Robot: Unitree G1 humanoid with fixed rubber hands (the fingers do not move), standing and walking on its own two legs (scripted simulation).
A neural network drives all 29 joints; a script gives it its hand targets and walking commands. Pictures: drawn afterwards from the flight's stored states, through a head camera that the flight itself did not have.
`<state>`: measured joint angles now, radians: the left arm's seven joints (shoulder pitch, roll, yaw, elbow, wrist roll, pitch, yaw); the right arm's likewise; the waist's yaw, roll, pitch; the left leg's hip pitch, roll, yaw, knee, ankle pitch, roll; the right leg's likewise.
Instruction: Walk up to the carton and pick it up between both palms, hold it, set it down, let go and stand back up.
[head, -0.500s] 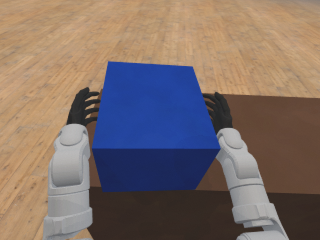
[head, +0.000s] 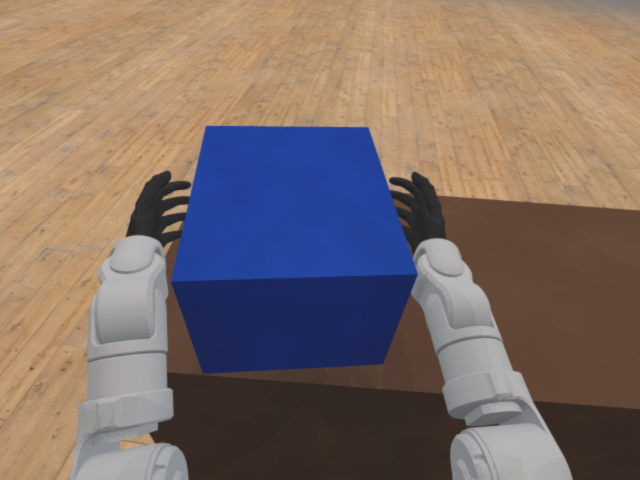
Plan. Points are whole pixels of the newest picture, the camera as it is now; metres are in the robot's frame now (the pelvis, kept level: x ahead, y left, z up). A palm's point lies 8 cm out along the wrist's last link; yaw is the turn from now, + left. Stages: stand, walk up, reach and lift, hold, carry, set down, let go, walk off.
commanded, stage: hold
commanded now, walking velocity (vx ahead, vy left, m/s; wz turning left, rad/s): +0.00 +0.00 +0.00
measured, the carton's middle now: (291, 241) +0.42 +0.00 +0.11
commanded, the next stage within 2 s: none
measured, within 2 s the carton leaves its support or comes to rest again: neither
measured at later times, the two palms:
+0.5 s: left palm (124, 254) +0.34 +0.19 +0.17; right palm (419, 239) +0.34 -0.14 +0.18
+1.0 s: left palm (138, 241) +0.36 +0.18 +0.18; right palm (425, 213) +0.37 -0.15 +0.20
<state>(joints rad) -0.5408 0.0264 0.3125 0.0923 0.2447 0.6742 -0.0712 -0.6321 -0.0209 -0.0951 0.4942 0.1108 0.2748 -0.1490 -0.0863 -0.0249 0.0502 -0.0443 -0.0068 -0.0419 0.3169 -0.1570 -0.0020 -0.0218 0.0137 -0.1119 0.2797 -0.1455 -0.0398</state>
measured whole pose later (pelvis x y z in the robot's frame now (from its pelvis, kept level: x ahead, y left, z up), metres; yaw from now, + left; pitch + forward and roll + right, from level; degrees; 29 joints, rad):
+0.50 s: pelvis +0.00 +0.03 +0.00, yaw -1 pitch -7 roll -1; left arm -0.41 -0.03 0.22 -0.15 0.28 0.80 0.01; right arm -0.55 -0.07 -0.06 0.37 0.15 0.33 -0.08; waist -0.10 -0.06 0.03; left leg -0.03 -0.04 0.00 0.32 -0.16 0.04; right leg -0.01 -0.01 -0.06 0.26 -0.13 -0.01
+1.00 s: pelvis +0.01 -0.01 +0.00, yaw +1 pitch -7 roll +0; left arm -0.51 0.04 0.31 0.03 0.25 0.69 -0.08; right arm -0.65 -0.02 -0.07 0.46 0.14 0.29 -0.15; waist -0.09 -0.09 0.02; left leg -0.02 0.01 -0.04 0.30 -0.16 -0.02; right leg 0.01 0.03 -0.11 0.27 -0.15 -0.06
